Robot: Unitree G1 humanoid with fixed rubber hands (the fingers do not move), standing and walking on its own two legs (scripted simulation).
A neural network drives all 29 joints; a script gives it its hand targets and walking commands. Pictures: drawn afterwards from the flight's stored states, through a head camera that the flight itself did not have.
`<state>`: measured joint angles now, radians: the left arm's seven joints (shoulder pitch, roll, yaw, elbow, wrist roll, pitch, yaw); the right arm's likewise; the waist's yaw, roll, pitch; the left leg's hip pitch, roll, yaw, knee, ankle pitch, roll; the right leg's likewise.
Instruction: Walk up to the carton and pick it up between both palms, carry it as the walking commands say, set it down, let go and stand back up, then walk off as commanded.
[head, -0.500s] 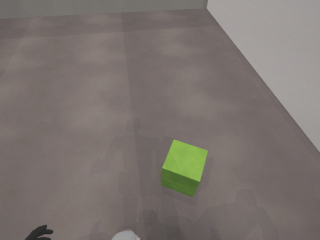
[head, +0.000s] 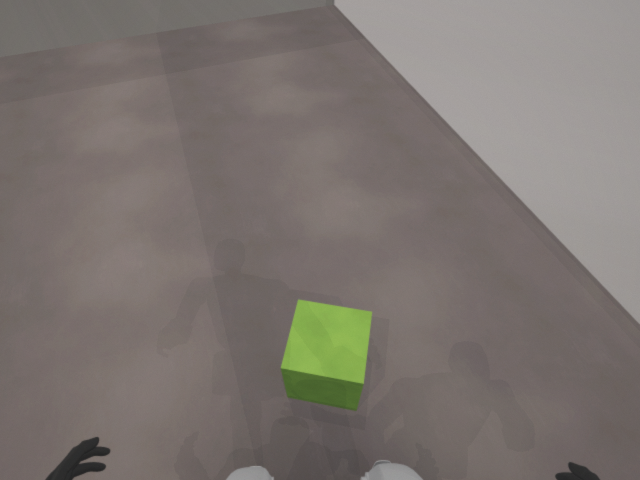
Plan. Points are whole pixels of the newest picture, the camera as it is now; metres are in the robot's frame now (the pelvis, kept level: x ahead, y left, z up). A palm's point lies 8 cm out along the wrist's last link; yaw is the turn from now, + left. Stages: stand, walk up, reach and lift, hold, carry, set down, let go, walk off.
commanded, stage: walk up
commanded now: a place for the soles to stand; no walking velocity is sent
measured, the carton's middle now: (327, 356) +0.50 +0.00 -0.61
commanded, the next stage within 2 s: reach and lift in 1.88 s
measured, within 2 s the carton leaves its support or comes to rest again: neither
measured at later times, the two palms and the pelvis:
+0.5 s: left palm (39, 474) +0.14 +0.35 -0.05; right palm out of the picture +0.11 -0.33 -0.06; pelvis +0.01 +0.02 +0.03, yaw -3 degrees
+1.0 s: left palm (83, 394) +0.23 +0.33 -0.06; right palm out of the picture +0.11 -0.29 -0.07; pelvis +0.07 +0.04 +0.03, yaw -7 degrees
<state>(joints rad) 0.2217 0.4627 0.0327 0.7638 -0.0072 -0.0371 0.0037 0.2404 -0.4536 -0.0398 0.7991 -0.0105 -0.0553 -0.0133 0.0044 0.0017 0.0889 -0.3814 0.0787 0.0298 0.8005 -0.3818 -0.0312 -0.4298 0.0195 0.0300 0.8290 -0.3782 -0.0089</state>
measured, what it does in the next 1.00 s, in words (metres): steps on the spot: right foot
